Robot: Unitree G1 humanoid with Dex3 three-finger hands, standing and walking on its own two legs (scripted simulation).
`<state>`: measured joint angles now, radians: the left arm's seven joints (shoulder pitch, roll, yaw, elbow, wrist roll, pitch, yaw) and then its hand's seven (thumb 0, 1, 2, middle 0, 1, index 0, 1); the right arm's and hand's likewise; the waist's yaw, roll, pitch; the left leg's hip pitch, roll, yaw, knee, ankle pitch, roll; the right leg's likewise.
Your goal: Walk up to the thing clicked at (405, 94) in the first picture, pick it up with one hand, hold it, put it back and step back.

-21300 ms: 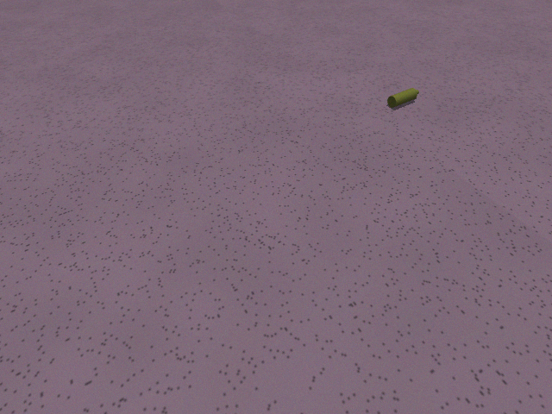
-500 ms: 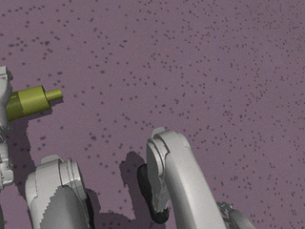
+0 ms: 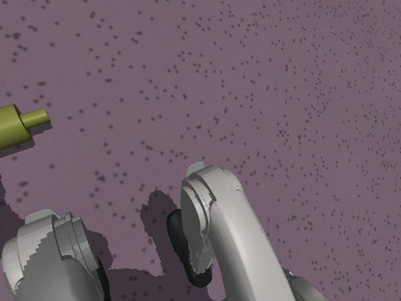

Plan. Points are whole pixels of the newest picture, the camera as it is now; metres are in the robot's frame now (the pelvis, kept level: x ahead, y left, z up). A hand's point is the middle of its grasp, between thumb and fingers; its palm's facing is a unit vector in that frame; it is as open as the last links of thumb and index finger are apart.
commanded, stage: rest palm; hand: left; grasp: from above
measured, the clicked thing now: out of the picture +0.47 +0.30 -0.27
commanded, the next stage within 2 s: close in 0.26 s
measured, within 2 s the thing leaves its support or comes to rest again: neither
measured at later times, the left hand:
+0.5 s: hand out of the picture +0.44 +0.31 -0.25, palm faces -0.45 -0.16 -0.88, open 13.5 cm
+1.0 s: hand out of the picture +0.44 +0.32 -0.25, palm faces -0.45 -0.17 -0.88, open 12.8 cm
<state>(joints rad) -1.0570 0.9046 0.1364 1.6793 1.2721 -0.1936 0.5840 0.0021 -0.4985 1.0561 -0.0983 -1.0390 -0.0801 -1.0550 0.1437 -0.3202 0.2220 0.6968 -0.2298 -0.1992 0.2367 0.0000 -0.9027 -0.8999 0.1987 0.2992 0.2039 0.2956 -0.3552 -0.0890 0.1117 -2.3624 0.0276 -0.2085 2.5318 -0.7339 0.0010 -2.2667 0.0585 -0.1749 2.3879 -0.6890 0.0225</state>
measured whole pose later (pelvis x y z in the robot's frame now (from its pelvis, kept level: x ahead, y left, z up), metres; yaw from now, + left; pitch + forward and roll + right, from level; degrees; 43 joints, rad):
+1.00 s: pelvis -0.01 +0.00 +0.00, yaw -2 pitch +29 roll -14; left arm -1.05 0.99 0.14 1.73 1.23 -0.18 0.59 0.00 -0.35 0.98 -0.19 -1.04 -0.18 -1.04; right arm 0.12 -0.34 0.27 0.68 -0.24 -0.25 0.28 0.00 -0.91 -0.90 0.20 0.30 0.20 0.30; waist -0.37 -0.12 0.17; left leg -2.35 0.03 -0.24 2.54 -0.73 0.00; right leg -2.24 0.07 -0.20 2.37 -0.67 0.03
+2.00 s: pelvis -0.01 +0.00 +0.00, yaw -2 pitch +29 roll -14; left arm -1.05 1.00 0.13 1.73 1.25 -0.20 0.61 0.01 -0.07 0.69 -0.45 -0.89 -0.48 -0.84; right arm 0.11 -0.35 0.30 0.66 -0.24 -0.24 0.26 0.00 -0.91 -0.90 0.20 0.30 0.20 0.30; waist -0.38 -0.13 0.17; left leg -2.34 0.03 -0.25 2.54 -0.73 0.00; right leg -2.23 0.08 -0.21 2.36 -0.66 0.03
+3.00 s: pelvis -0.01 +0.00 +0.02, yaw +2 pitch +33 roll -10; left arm -0.96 0.77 0.06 1.40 1.16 -0.11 0.34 0.01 -0.10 0.60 -0.57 -0.76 -0.60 -0.71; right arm 0.14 -0.32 0.14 0.67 -0.14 -0.14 0.25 0.00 -0.91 -0.90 0.20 0.30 0.20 0.30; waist -0.26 0.00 0.00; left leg -2.33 0.02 -0.16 2.43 -0.69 0.01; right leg -2.25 0.05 -0.14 2.32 -0.67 0.02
